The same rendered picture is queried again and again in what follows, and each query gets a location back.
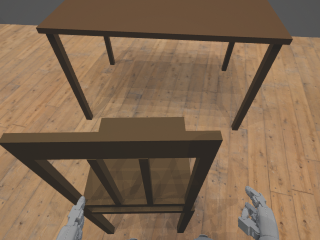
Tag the left robot hand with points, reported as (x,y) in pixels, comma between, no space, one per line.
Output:
(73,229)

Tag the table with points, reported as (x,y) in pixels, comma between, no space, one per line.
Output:
(233,21)

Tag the right robot hand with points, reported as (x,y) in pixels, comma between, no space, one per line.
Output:
(262,222)

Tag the robot right shin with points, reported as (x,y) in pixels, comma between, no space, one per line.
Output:
(203,235)

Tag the chair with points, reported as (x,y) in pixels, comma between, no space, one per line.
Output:
(138,165)

